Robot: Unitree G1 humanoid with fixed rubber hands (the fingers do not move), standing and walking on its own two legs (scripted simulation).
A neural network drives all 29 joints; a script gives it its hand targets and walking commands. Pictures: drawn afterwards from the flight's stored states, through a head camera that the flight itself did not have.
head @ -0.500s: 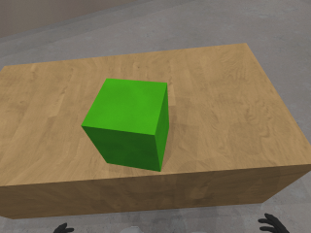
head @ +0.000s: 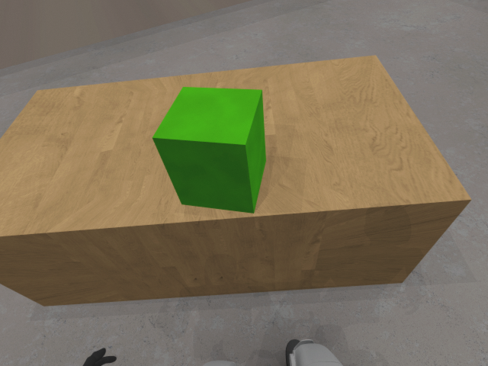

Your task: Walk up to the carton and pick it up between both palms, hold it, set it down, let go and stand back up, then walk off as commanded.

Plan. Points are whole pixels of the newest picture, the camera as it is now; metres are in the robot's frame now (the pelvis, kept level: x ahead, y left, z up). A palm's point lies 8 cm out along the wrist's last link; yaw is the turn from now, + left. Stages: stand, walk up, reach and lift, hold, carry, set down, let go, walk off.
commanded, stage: walk off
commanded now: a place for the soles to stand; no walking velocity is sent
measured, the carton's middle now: (219, 151) +0.63 +0.10 -0.06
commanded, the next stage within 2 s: stand in 0.66 s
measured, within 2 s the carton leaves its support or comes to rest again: neither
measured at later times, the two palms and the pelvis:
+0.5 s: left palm out of the picture -0.16 +0.30 -0.08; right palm out of the picture -0.09 -0.30 -0.09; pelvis -0.22 -0.01 +0.00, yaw +0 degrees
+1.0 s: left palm out of the picture -0.24 +0.32 -0.08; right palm out of the picture -0.25 -0.28 -0.08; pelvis -0.33 +0.02 +0.01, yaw +0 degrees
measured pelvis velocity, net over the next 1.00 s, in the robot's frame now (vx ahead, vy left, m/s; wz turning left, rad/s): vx -0.33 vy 0.02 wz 0.00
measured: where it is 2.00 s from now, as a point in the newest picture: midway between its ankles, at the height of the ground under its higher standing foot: outside the picture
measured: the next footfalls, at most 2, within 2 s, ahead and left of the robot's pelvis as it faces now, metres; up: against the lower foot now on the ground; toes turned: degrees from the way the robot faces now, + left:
left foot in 0.04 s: +0.04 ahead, +0.12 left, +0.00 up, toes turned -3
right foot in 0.42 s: -0.24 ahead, -0.11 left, +0.00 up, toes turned +6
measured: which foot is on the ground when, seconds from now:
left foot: up 0.00-0.02, down 0.04-0.42, up 0.44-0.76, down 0.78-1.00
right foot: down 0.00-0.04, up 0.06-0.40, down 0.42-1.00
